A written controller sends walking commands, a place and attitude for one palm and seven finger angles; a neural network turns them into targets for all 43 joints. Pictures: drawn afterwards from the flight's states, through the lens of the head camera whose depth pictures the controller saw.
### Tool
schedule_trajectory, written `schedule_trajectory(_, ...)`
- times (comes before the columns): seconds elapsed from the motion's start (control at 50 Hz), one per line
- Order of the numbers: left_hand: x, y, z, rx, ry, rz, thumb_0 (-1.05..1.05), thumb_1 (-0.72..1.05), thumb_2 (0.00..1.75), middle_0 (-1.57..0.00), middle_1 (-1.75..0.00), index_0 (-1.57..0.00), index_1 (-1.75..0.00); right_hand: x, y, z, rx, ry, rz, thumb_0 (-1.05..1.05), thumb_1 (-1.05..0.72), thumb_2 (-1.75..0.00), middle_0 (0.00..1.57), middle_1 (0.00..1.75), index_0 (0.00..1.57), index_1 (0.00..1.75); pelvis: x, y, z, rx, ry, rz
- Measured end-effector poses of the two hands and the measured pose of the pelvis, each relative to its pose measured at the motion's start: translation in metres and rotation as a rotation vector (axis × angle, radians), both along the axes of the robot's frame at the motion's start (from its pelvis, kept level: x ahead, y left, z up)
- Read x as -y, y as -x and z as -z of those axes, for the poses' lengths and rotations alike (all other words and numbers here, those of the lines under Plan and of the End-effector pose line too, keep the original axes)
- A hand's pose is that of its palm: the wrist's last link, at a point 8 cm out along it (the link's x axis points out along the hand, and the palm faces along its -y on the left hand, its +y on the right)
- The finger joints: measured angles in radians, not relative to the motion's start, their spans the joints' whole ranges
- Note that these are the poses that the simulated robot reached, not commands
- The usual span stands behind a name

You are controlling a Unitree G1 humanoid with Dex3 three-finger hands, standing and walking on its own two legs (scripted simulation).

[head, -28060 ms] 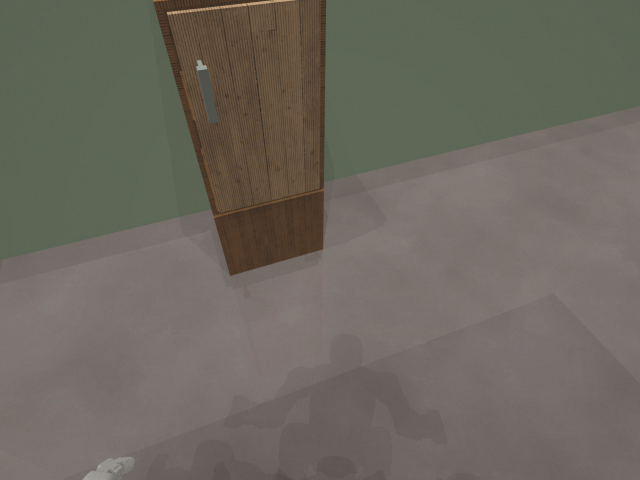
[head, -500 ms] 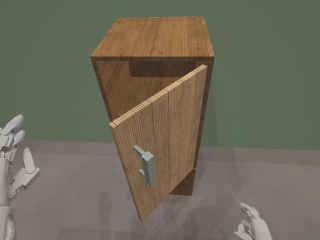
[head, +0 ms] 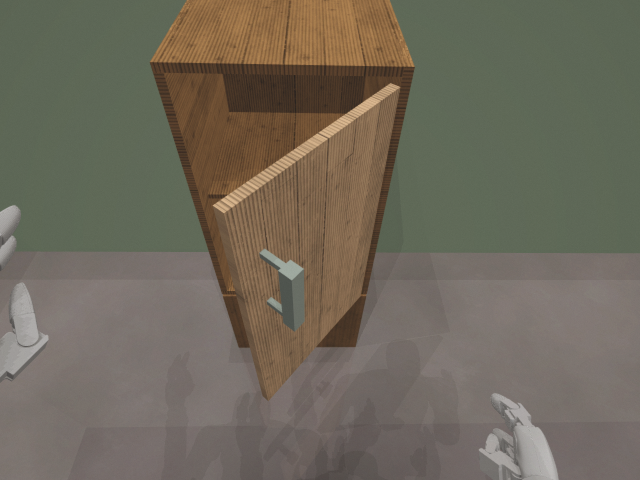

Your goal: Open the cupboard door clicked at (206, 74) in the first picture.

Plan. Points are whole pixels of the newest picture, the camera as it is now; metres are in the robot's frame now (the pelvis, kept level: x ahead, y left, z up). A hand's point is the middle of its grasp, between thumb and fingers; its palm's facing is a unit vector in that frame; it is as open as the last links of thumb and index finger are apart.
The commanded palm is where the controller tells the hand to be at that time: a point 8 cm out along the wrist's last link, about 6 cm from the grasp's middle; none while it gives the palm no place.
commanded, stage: step back with the hand held close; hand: left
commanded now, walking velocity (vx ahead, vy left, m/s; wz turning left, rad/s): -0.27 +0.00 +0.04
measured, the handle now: (281, 290) +0.36 +0.08 +0.01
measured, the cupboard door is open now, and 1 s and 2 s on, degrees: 50 50 50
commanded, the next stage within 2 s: stop stepping back and stand still in 0.70 s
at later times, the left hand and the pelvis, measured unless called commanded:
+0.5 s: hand out of the picture +0.11 +0.29 +0.17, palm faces +0.47 -0.75 -0.47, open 7.4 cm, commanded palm +0.03 +0.32 +0.18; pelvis -0.09 +0.01 -0.02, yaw +4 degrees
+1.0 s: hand out of the picture +0.03 +0.24 +0.18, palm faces +0.35 -0.82 -0.45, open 7.4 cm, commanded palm -0.03 +0.28 +0.18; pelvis -0.19 -0.01 -0.01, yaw -4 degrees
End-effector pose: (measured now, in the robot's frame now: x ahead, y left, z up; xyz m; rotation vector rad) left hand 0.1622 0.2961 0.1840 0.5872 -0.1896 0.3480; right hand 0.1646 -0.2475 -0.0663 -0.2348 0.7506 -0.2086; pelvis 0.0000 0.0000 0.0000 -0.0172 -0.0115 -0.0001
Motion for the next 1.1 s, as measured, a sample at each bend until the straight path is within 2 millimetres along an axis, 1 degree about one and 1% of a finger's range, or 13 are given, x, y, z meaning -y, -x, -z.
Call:
schedule_trajectory(0.1,-0.006,0.025,0.003,0.032,-0.017,-0.014,0.01,0.89,0.89,-0.21,-0.3,-0.21,-0.31,-0.012,0.017,0.003,0.028,-0.004,-0.029,0.02,-0.9,-0.9,0.2,0.3,0.2,0.3,-0.005,0.02,0.006,0.01,-0.001,-0.006)
schedule_trajectory(0.26,-0.009,0.064,0.008,0.098,-0.024,-0.072,0.01,0.89,0.89,-0.21,-0.3,-0.21,-0.31,-0.024,0.044,0.019,0.013,-0.02,-0.095,0.02,-0.9,-0.9,0.2,0.3,0.2,0.3,-0.002,0.048,0.017,0.025,0.004,-0.044)
schedule_trajectory(0.36,-0.006,0.08,0.008,0.163,0.016,-0.042,0.01,0.89,0.89,-0.21,-0.3,-0.21,-0.31,-0.024,0.066,0.023,-0.028,0.008,-0.105,0.02,-0.9,-0.9,0.2,0.3,0.2,0.3,-0.006,0.065,0.02,0.019,0.012,-0.055)
schedule_trajectory(0.44,-0.014,0.089,0.01,0.179,0.006,-0.007,0.01,0.89,0.89,-0.21,-0.3,-0.21,-0.31,-0.026,0.085,0.023,-0.035,0.042,-0.083,0.02,-0.9,-0.9,0.2,0.3,0.2,0.3,-0.014,0.08,0.024,0.024,0.028,-0.059)
schedule_trajectory(0.52,-0.028,0.102,-0.002,0.175,-0.051,-0.025,0.01,0.88,0.89,-0.21,-0.3,-0.22,-0.31,-0.035,0.103,0.019,-0.031,0.019,-0.07,0.02,-0.9,-0.9,0.2,0.3,0.2,0.3,-0.015,0.095,0.016,0.01,0.063,-0.065)
schedule_trajectory(0.58,-0.031,0.115,-0.012,0.19,-0.051,-0.041,0.01,0.89,0.89,-0.21,-0.3,-0.22,-0.31,-0.043,0.114,0.013,-0.029,-0.007,-0.081,0.02,-0.9,-0.9,0.2,0.3,0.2,0.3,-0.013,0.104,0.009,-0.026,0.075,-0.041)
schedule_trajectory(0.68,-0.014,0.131,-0.01,0.187,0.026,-0.007,0.01,0.89,0.89,-0.21,-0.3,-0.21,-0.31,-0.047,0.126,0.006,0.002,-0.029,-0.114,0.02,-0.9,-0.9,0.2,0.3,0.2,0.3,-0.004,0.127,0.003,-0.083,0.07,-0.008)
schedule_trajectory(0.72,-0.002,0.136,-0.005,0.173,0.046,0.025,0.01,0.89,0.9,-0.2,-0.3,-0.21,-0.3,-0.044,0.132,0.008,0.02,-0.036,-0.125,0.02,-0.9,-0.9,0.2,0.3,0.2,0.3,0.001,0.141,0.005,-0.098,0.061,0.001)
schedule_trajectory(0.78,0.018,0.146,0.002,0.156,0.007,0.097,0.01,0.89,0.9,-0.2,-0.3,-0.21,-0.3,-0.032,0.146,0.018,0.047,-0.047,-0.118,0.01,-0.9,-0.9,0.21,0.3,0.2,0.3,0.01,0.167,0.018,-0.096,0.016,0.051)
schedule_trajectory(0.84,0.029,0.155,-0.002,0.137,-0.013,0.16,0.01,0.89,0.89,-0.21,-0.3,-0.21,-0.31,-0.019,0.171,0.022,0.009,-0.035,-0.072,0.01,-0.9,-0.9,0.21,0.3,0.2,0.3,0.011,0.178,0.016,-0.052,0.027,0.063)
schedule_trajectory(0.94,0.025,0.166,-0.013,0.171,-0.047,0.172,0.01,0.88,0.89,-0.21,-0.3,-0.22,-0.31,0.005,0.211,0.016,0.017,0.011,0.038,0.02,-0.9,-0.9,0.21,0.3,0.2,0.3,0.009,0.177,0.018,-0.018,0.01,0.086)
schedule_trajectory(1.04,0.017,0.173,-0.006,0.147,0.016,0.099,0.01,0.88,0.89,-0.21,-0.3,-0.22,-0.31,0.019,0.249,0.007,0.058,0.016,0.073,0.02,-0.9,-0.9,0.2,0.3,0.2,0.3,0.013,0.205,0.011,0.026,-0.007,0.07)
schedule_trajectory(1.1,0.022,0.194,0.001,0.089,0.004,0.074,0.01,0.89,0.89,-0.21,-0.3,-0.21,-0.31,0.025,0.27,0.009,0.056,0.003,0.074,0.02,-0.9,-0.9,0.2,0.3,0.2,0.3,0.019,0.223,0.01,0.037,-0.01,0.046)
